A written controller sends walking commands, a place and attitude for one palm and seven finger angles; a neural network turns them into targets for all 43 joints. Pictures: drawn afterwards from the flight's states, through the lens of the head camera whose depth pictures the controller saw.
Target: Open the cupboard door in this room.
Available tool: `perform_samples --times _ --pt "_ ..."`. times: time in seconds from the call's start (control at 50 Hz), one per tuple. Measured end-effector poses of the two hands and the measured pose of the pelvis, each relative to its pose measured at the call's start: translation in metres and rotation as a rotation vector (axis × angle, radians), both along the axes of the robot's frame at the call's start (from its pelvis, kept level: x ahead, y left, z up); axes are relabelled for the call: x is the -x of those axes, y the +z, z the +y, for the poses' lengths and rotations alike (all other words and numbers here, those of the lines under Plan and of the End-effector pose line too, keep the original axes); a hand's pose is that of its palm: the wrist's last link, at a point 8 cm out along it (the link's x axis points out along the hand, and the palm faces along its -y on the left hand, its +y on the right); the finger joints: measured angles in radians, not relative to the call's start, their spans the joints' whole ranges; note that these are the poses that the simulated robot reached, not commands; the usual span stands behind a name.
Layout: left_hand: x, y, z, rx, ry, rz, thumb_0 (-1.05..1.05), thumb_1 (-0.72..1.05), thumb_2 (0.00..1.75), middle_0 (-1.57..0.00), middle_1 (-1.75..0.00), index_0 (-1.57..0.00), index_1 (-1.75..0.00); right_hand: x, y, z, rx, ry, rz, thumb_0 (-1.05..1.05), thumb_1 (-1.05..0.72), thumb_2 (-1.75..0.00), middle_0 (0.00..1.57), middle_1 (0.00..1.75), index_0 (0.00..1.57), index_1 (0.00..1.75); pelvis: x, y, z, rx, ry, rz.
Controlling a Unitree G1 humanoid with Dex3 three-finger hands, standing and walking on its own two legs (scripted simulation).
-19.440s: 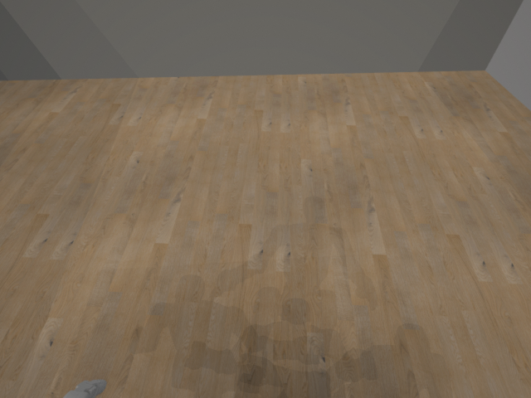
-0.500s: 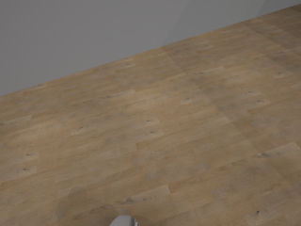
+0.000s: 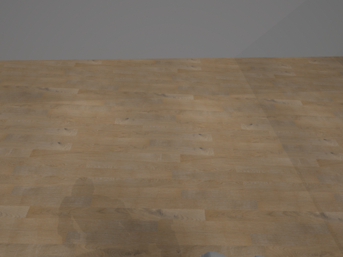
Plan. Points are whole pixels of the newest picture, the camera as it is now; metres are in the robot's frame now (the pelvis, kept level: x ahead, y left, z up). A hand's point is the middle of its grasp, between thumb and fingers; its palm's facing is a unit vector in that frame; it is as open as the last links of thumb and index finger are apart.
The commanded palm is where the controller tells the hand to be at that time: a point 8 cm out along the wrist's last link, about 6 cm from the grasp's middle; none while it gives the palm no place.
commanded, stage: turn or walk to find it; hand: left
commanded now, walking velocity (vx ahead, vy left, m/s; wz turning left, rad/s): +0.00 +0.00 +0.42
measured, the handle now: out of the picture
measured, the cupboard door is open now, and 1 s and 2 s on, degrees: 0 0 0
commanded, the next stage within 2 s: none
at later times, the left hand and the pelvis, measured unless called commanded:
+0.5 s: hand out of the picture +0.01 +0.14 -0.15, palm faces +0.23 -0.93 -0.27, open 7.4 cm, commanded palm none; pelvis -0.02 -0.06 +0.00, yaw +13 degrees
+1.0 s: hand out of the picture -0.10 +0.21 -0.18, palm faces +0.46 -0.85 -0.24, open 7.4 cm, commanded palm none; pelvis -0.05 -0.01 +0.00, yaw +25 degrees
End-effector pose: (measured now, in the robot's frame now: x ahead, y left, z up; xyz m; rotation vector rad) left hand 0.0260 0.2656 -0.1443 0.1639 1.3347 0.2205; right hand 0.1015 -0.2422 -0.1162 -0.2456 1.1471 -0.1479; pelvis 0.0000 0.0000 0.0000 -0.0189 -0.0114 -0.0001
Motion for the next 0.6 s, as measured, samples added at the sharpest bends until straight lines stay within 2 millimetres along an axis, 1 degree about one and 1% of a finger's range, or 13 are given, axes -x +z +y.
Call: perform_samples --times 0.06,0.12,0.2,0.26,0.3,0.34,0.44,0.52,0.6 --pt "-0.008 0.004 -0.005 -0.004 0.004 -0.036 0.0 0.91 0.9 -0.2 -0.3 -0.2 -0.3 0.007 -0.005 0.002 -0.018 0.005 0.019 0.01 -0.9 -0.9 0.21 0.3 0.21 0.3 0.002 0.0 -0.003 -0.004 0.023 0.004" --pt "-0.019 0.007 -0.014 -0.009 0.002 -0.073 0.0 0.91 0.9 -0.2 -0.3 -0.2 -0.3 0.019 -0.012 -0.003 -0.035 0.003 0.05 0.01 -0.9 -0.9 0.21 0.3 0.21 0.3 0.006 -0.001 -0.009 -0.009 0.048 0.008" --pt "-0.032 0.014 -0.033 -0.022 -0.001 -0.13 0.0 0.91 0.9 -0.2 -0.3 -0.2 -0.3 0.038 -0.027 -0.017 -0.059 -0.002 0.105 0.01 -0.9 -0.9 0.21 0.3 0.21 0.3 0.01 -0.005 -0.024 -0.021 0.083 0.017" --pt "-0.033 0.016 -0.049 -0.046 0.005 -0.175 0.0 0.91 0.9 -0.2 -0.3 -0.2 -0.3 0.049 -0.042 -0.033 -0.079 -0.003 0.139 0.01 -0.9 -0.9 0.21 0.3 0.21 0.3 0.013 -0.012 -0.039 -0.034 0.109 0.022" --pt "-0.027 0.021 -0.059 -0.054 0.015 -0.185 0.0 0.9 0.9 -0.2 -0.3 -0.2 -0.3 0.054 -0.046 -0.042 -0.083 0.003 0.165 0.01 -0.9 -0.9 0.21 0.3 0.21 0.3 0.016 -0.011 -0.046 -0.032 0.133 0.013" --pt "-0.017 0.025 -0.067 -0.055 0.039 -0.182 0.0 0.9 0.9 -0.2 -0.3 -0.2 -0.3 0.056 -0.045 -0.049 -0.081 0.015 0.189 0.01 -0.9 -0.9 0.21 0.3 0.21 0.3 0.017 -0.008 -0.051 -0.044 0.153 0.008" --pt "0.012 0.029 -0.08 -0.051 0.098 -0.137 0.0 0.9 0.9 -0.2 -0.3 -0.2 -0.3 0.055 -0.042 -0.063 -0.071 0.05 0.219 0.01 -0.91 -0.9 0.2 0.3 0.2 0.3 0.019 -0.002 -0.058 -0.056 0.202 0.004" --pt "0.038 0.026 -0.081 -0.046 0.158 -0.107 0.0 0.91 0.9 -0.2 -0.3 -0.2 -0.3 0.047 -0.038 -0.063 -0.052 0.097 0.24 0.01 -0.91 -0.9 0.2 0.3 0.2 0.3 0.02 0.0 -0.058 -0.061 0.242 0.008" --pt "0.07 0.02 -0.075 -0.037 0.218 -0.068 0.0 0.91 0.9 -0.2 -0.3 -0.2 -0.3 0.028 -0.034 -0.051 -0.03 0.164 0.231 0.01 -0.91 -0.9 0.2 0.3 0.2 0.3 0.024 -0.001 -0.053 -0.059 0.278 0.013"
